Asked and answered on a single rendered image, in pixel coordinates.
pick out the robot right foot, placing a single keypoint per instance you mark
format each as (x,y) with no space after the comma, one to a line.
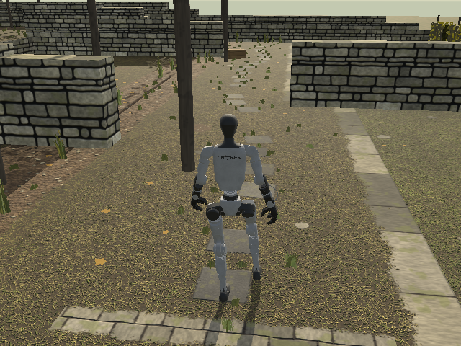
(256,273)

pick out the robot left forearm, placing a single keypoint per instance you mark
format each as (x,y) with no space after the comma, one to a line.
(197,189)

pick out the right robot hand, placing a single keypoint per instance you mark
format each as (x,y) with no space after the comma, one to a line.
(273,213)

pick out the robot right forearm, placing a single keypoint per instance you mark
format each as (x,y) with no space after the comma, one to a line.
(266,193)

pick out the robot left upper arm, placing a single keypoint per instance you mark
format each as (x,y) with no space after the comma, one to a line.
(203,164)

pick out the robot right upper arm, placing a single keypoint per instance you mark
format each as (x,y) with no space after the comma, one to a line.
(255,161)

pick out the robot torso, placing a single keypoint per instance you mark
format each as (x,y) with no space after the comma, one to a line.
(229,168)

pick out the left robot hand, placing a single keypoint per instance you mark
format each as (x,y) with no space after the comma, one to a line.
(200,200)

